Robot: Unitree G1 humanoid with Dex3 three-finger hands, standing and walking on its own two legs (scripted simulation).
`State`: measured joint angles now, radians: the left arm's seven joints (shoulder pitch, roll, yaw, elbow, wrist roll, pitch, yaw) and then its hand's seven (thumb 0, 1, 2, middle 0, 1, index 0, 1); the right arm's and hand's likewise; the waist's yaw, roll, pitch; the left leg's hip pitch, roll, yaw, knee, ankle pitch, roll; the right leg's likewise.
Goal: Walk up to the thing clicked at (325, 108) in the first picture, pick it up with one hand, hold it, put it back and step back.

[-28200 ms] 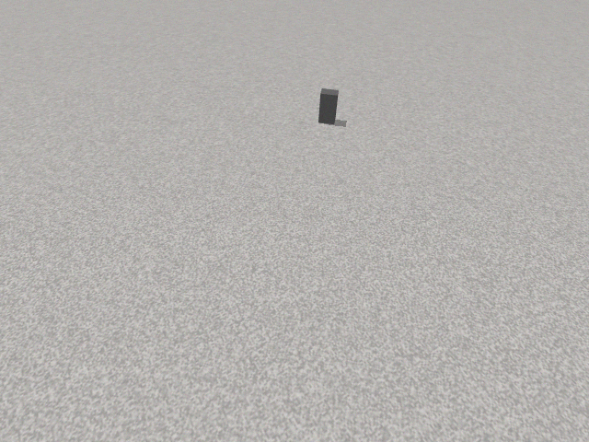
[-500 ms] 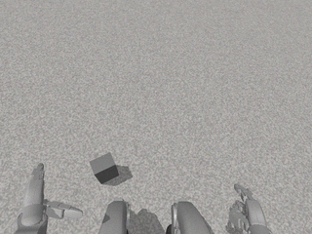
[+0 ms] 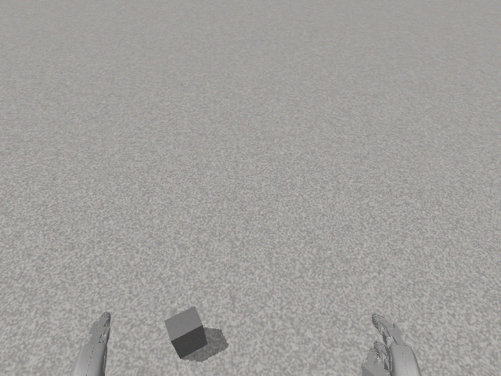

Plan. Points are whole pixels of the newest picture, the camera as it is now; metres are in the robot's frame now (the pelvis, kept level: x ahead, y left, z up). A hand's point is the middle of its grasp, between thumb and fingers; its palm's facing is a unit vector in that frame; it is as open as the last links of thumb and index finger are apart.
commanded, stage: home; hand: left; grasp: from the side
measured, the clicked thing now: (187, 333) +0.40 +0.20 -0.62
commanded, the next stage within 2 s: stand in 1.62 s
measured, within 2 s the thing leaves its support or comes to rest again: neither
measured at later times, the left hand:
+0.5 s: hand out of the picture +0.16 +0.17 -0.05, palm faces +0.10 -0.95 -0.28, open 17.6 cm
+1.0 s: hand out of the picture +0.16 +0.17 -0.05, palm faces +0.11 -0.96 -0.28, open 17.6 cm
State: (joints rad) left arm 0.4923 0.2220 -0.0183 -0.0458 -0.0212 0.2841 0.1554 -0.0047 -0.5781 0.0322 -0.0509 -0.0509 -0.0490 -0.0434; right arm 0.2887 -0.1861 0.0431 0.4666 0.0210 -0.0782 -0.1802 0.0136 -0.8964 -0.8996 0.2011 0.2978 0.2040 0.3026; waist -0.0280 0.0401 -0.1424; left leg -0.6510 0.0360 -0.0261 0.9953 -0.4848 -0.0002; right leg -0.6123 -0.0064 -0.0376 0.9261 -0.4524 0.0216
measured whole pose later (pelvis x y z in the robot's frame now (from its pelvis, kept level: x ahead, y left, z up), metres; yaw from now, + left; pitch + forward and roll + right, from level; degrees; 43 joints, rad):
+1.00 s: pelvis +0.00 -0.01 +0.00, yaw +0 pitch +7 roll -2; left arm 0.48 0.22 -0.01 -0.01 -0.01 0.25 0.13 -0.01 -0.57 0.04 -0.05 -0.05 -0.05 -0.05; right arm 0.28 -0.20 0.03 0.51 0.01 -0.13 -0.18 0.02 -0.90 -0.90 0.20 0.30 0.20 0.30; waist -0.02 0.03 -0.11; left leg -0.63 0.04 -0.04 0.97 -0.47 -0.02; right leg -0.60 0.00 -0.05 0.92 -0.45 0.00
